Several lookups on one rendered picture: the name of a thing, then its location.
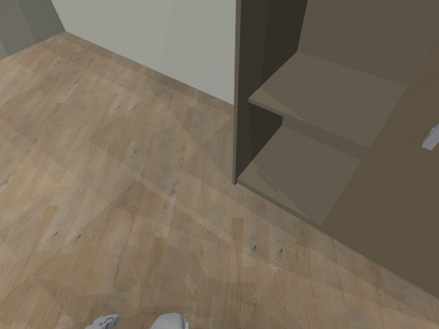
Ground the robot left hand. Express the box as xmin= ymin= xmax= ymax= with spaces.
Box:
xmin=85 ymin=315 xmax=119 ymax=329

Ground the wardrobe door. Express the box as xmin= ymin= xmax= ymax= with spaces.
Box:
xmin=320 ymin=38 xmax=439 ymax=297

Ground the robot left thigh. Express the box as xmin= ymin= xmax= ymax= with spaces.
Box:
xmin=150 ymin=313 xmax=189 ymax=329

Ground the handle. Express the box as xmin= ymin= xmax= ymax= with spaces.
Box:
xmin=422 ymin=124 xmax=439 ymax=150

